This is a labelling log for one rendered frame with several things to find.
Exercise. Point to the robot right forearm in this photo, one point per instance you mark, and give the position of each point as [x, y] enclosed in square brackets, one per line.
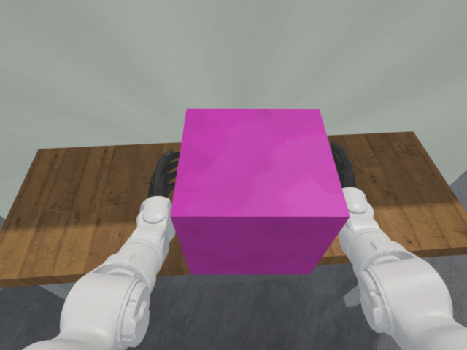
[363, 241]

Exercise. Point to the left robot hand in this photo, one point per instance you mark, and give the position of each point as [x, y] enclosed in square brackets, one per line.
[159, 183]

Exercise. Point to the robot left forearm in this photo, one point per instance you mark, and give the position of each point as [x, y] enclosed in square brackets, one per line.
[143, 254]

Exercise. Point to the table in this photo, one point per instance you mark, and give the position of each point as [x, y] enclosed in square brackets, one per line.
[78, 205]

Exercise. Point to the right robot hand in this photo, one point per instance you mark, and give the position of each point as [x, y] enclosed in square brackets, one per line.
[343, 166]

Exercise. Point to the carton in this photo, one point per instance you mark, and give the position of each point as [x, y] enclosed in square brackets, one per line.
[256, 192]

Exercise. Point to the left robot upper arm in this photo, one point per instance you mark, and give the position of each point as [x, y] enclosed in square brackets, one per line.
[103, 312]

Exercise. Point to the right robot upper arm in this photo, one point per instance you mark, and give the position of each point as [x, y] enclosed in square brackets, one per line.
[406, 300]

